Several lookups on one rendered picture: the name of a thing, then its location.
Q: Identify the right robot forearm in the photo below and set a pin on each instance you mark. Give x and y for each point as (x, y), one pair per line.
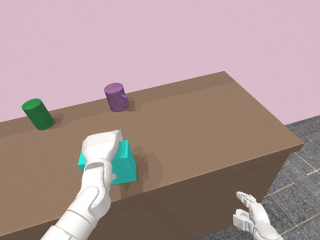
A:
(264, 231)

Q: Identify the right robot hand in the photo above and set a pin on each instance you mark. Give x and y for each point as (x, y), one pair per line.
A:
(256, 213)

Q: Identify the table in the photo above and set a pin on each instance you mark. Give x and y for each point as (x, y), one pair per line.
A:
(195, 142)

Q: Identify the left robot forearm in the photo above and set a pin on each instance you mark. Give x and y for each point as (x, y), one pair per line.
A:
(91, 203)

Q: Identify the left robot hand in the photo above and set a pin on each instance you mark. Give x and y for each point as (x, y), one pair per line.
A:
(102, 146)

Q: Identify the sponge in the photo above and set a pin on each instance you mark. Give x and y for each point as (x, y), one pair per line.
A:
(123, 164)

